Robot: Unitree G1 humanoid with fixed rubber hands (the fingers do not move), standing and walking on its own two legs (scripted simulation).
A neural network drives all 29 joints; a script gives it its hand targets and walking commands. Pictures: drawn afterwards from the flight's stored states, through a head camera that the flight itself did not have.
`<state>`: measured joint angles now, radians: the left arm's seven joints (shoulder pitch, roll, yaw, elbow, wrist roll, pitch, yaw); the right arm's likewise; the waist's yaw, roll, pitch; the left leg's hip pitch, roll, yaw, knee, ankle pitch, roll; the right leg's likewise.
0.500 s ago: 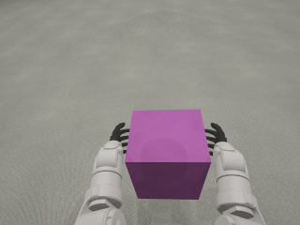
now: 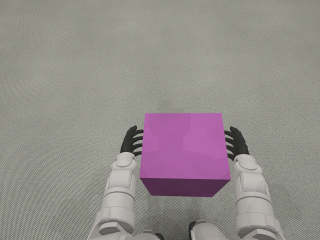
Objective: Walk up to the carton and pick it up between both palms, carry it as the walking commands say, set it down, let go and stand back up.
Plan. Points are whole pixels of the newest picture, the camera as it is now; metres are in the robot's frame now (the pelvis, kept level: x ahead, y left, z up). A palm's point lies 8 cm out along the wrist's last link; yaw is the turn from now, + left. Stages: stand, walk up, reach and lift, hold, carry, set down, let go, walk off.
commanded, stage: set down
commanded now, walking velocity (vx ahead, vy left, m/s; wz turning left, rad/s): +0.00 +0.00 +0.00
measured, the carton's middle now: (182, 159) +0.34 -0.06 -0.12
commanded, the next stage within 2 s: none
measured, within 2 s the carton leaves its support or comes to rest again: neither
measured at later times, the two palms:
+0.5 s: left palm (135, 158) +0.36 +0.09 -0.13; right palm (230, 158) +0.33 -0.20 -0.13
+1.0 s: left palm (141, 159) +0.39 +0.08 -0.21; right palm (224, 159) +0.35 -0.21 -0.21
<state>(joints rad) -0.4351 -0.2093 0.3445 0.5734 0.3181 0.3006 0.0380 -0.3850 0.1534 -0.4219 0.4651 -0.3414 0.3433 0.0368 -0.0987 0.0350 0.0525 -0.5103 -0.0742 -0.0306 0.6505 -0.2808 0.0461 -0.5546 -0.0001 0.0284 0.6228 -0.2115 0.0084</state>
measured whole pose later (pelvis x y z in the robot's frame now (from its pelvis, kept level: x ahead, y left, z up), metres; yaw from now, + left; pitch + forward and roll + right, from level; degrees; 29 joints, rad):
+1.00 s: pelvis -0.04 -0.01 -0.15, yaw +1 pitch +35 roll +1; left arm -0.75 -0.13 0.40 0.69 0.22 0.21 0.08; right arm -0.69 0.07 -0.46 0.61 -0.23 0.25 -0.02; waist -0.08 0.06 -0.17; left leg -1.51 -0.09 -0.01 1.41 -0.50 0.02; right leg -1.56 0.01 0.01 1.37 -0.42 0.00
